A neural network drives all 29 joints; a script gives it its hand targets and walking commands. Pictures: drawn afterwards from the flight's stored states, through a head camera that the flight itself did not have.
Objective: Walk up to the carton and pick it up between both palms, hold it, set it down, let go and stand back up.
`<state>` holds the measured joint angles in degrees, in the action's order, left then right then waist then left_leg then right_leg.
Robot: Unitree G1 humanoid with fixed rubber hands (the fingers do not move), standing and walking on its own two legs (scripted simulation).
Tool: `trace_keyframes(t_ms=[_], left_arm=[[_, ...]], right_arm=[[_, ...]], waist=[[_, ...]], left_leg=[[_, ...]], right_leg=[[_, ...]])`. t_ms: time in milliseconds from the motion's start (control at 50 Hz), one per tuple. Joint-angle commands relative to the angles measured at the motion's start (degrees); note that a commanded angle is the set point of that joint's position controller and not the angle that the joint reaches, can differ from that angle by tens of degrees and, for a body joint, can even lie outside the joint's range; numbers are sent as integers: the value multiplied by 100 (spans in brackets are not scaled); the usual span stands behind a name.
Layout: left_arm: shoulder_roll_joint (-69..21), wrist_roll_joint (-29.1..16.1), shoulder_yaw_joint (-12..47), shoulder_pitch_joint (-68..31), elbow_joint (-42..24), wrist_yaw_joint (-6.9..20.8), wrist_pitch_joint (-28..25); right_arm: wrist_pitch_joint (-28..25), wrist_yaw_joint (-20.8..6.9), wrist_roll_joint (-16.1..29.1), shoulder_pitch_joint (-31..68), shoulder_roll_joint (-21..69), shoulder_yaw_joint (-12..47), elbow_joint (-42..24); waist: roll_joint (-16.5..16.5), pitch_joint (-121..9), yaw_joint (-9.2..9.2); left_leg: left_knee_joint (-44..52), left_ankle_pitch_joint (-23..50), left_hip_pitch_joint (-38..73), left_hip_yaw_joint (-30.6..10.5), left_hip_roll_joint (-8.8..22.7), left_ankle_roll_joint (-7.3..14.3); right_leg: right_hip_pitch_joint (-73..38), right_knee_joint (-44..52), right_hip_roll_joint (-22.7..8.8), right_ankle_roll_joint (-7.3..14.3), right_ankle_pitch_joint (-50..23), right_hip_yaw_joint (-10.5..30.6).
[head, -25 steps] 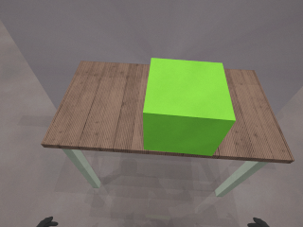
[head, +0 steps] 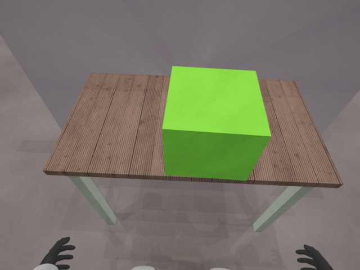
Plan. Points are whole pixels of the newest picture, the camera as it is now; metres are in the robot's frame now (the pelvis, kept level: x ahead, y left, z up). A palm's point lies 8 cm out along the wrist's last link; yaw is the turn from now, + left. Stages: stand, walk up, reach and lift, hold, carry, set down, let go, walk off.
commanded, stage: reach and lift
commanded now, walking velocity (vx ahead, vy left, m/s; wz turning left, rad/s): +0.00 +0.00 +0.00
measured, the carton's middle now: (209, 123) +0.49 -0.08 +0.00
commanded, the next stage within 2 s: none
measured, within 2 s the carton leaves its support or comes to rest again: neither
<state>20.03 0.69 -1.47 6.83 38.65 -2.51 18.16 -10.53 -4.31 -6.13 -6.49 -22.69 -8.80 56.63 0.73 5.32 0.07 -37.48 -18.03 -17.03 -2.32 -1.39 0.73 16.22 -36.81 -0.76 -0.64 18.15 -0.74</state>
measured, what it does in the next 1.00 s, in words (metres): stands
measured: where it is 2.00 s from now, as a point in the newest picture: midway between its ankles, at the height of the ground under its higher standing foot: outside the picture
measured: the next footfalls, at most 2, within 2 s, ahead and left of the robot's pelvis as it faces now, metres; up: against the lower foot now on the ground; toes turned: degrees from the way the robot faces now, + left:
none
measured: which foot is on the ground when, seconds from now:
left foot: down 0.00-1.00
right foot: down 0.00-1.00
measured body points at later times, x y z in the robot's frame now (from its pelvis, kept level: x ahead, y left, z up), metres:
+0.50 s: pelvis +0.00 +0.00 +0.02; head +0.03 +0.00 +0.47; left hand +0.18 +0.27 -0.06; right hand +0.17 -0.28 -0.06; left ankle +0.02 +0.11 -0.72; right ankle +0.02 -0.13 -0.72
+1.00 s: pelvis +0.00 +0.00 +0.02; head +0.01 +0.00 +0.47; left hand +0.19 +0.24 -0.03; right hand +0.19 -0.25 -0.02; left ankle +0.02 +0.11 -0.72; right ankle +0.02 -0.13 -0.72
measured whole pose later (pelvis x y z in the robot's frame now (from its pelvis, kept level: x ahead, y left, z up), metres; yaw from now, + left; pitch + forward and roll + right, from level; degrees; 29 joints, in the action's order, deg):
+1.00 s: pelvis +0.00 +0.00 +0.02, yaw +0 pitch -2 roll +0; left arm 16.4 -9.8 0.4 12.7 24.0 -3.1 -3.3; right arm -14.3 -2.2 4.9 -12.0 -14.9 -2.2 29.4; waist -0.1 3.4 0.1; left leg -22.6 -9.9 -10.9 -2.3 -0.3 0.0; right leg 9.7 -20.8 0.1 0.1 9.3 -0.7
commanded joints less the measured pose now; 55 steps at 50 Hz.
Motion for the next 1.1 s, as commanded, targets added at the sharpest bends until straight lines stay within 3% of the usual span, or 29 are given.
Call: trace_keyframes(t_ms=[0, 20, 40, 60, 80, 140, 160, 180, 240, 260, 300, 320, 360, 380, 420, 440, 480, 500, 560, 660, 700, 720, 740, 760, 880, 960, 1020, 1060, 1080], left_arm=[[834, -35, -301, -724, -1938, -20, 47], [769, 74, -401, -500, -1890, -26, 63], [887, 54, -525, -465, -1846, -3, 1], [943, 108, -628, -415, -1861, 12, 21], [981, 99, -656, -215, -1767, 34, 27], [913, 182, -1060, 67, -1632, 135, -147], [850, 116, -995, -83, -1813, 125, -234], [881, 125, -987, -99, -1883, 116, -301], [765, 30, -928, -144, -2354, 85, -469], [713, -106, -821, -82, -2301, 92, -578], [741, -88, -807, 22, -2395, 64, -694], [641, -250, -583, 172, -2269, 92, -710], [519, -410, -567, 36, -2448, 61, -912], [503, -363, -641, 116, -2374, 64, -1001], [500, -483, -566, 343, -2372, 51, -1107], [520, -466, -454, 252, -2363, 36, -1082], [585, -541, -559, 63, -2630, 2, -1205], [549, -531, -495, 346, -2509, -12, -1252], [339, -680, -461, 384, -2742, -57, -1428], [337, -862, -137, 488, -2972, -112, -1779], [286, -803, -199, 719, -2707, -121, -1829], [282, -830, -315, 731, -2504, -91, -1860], [377, -817, -316, 630, -2658, -84, -1941], [345, -840, -338, 641, -2564, -16, -1959], [416, -1192, -128, 181, -3083, -151, -2446], [513, -1301, -82, 470, -2736, -83, -2563], [483, -1372, 47, 281, -2946, -126, -2700], [457, -1440, 77, 388, -2965, -119, -2767], [568, -1447, 68, 397, -3286, -141, -2834]], right_arm=[[-268, 30, 359, 535, -528, -183, -998], [-217, 22, 452, 412, -645, -146, -989], [-268, 61, 419, 370, -568, -123, -1173], [-261, 103, 456, 272, -463, -66, -1243], [-287, 116, 387, 186, -505, -79, -1419], [-237, 232, 550, 96, -250, 282, -1655], [-290, 220, 648, 17, -166, 268, -1727], [-315, 205, 662, 105, -168, 306, -1793], [-319, 291, 648, -212, -52, 247, -1705], [-378, 320, 672, -182, -58, 154, -1787], [-329, 280, 710, -382, 129, 273, -1903], [-367, 275, 731, -413, 33, 141, -1842], [-463, 272, 773, -243, 90, 175, -2086], [-496, 263, 683, -333, 34, 130, -2186], [-545, 217, 753, -466, 63, 186, -2178], [-504, 234, 771, -503, -17, 112, -2055], [-527, 208, 854, -313, 94, 240, -2197], [-523, 249, 892, -502, 116, 105, -2215], [-614, 197, 955, -562, 148, 182, -2480], [-724, 189, 1089, -583, 212, 9, -2739], [-728, 147, 1144, -649, 182, 132, -2748], [-661, 157, 1280, -752, 252, 324, -2899], [-637, 181, 1244, -743, 301, 216, -3069], [-655, 214, 1220, -749, 362, 249, -3113], [-704, 260, 1350, -425, 645, 294, -3836], [-537, 320, 1390, -695, 626, 412, -3727], [-466, 335, 1435, -605, 671, 433, -3980], [-507, 362, 1557, -631, 647, 434, -4157], [-494, 412, 1547, -814, 766, 502, -4268]], waist=[[-482, -753, -31], [-371, -996, -48], [-695, -898, -66], [-649, -969, -40], [-676, -924, -202], [-1150, -1108, -352], [-931, -1279, -283], [-753, -1083, -322], [-416, -1207, -95], [-730, -1212, 16], [-343, -1156, -88], [-534, -1183, 26], [-454, -1124, -14], [-690, -1107, -13], [-470, -1162, -107], [-193, -996, 28], [-214, -1231, -77], [-234, -1206, 100], [-232, -1613, -68], [-192, -1406, 93], [-35, -1239, -8], [-350, -1145, -115], [-226, -1204, -100], [-521, -1110, -46], [-261, -1272, -251], [-379, -1060, -178], [-307, -1292, -138], [-331, -1204, -122], [-43, -1360, -129]], left_leg=[[836, 637, 566, 680, 307, -186], [946, 990, 880, 613, 287, -167], [910, 1150, 800, 688, 203, -184], [958, 1026, 1028, 700, 164, -168], [1046, 948, 913, 739, 120, -146], [1124, 1178, 553, 703, -80, -5], [1189, 1089, 559, 674, -108, -5], [1225, 1163, 544, 674, -97, -58], [1372, 1355, 1111, 671, -52, -159], [1414, 1377, 1183, 673, -123, -133], [1624, 1288, 1367, 769, -49, -156], [1613, 1528, 1531, 699, 23, -167], [1657, 1673, 1623, 709, -13, -219], [1634, 1688, 1516, 737, -39, -163], [1803, 1664, 1589, 749, 43, -225], [1847, 1559, 1563, 689, 107, -261], [1943, 1472, 1329, 699, 39, -189], [2071, 1425, 1589, 623, 119, -186], [1977, 1712, 1489, 665, 101, -237], [2083, 1441, 1566, 527, 179, -217], [2265, 1277, 1398, 573, 146, -212], [2238, 1347, 1249, 601, 102, -127], [2208, 1289, 1298, 630, 66, -167], [2152, 1205, 1238, 632, 31, -96], [2191, 667, 949, 611, 74, -154], [2203, 832, 1136, 643, 72, -179], [2218, 375, 1067, 550, 118, -169], [2189, 780, 1061, 485, 107, -176], [2066, 906, 1184, 517, 48, -206]], right_leg=[[-409, 723, 140, 242, -986, -354], [-624, 838, 197, 286, -1279, -358], [-709, 966, 159, 180, -1443, -240], [-780, 1069, 148, 115, -1507, -260], [-942, 1080, 120, 85, -1606, -243], [-1828, 1028, 55, -49, -2785, 80], [-2076, 1094, 76, -8, -2799, 154], [-1918, 1152, 86, -15, -2625, 139], [-1519, 1344, 97, 33, -2042, 13], [-1660, 1450, 143, -18, -2300, 41], [-1453, 1600, 156, 37, -1521, -19], [-1367, 1580, 251, 46, -1808, -119], [-1155, 1773, 208, 52, -1703, -3], [-1200, 1788, 197, 16, -1665, -40], [-1313, 1886, 252, 104, -1476, -26], [-1210, 1817, 263, 112, -1431, -109], [-1401, 1931, 189, 117, -1325, 42], [-1508, 1928, 279, 86, -1413, -72], [-1544, 1935, 231, 147, -1555, 6], [-1335, 2028, 247, 152, -1352, 37], [-1565, 2069, 238, 144, -1295, 48], [-1593, 2102, 186, 98, -1251, 129], [-1443, 2075, 183, 87, -1162, 123], [-1575, 2169, 113, 89, -1134, 201], [-1270, 2072, 91, 130, -519, 172], [-1253, 2171, 86, 107, -599, 190], [-1210, 2133, 41, 98, -238, 263], [-1249, 2126, 110, 101, -526, 233], [-1333, 2064, 50, 167, -695, 287]])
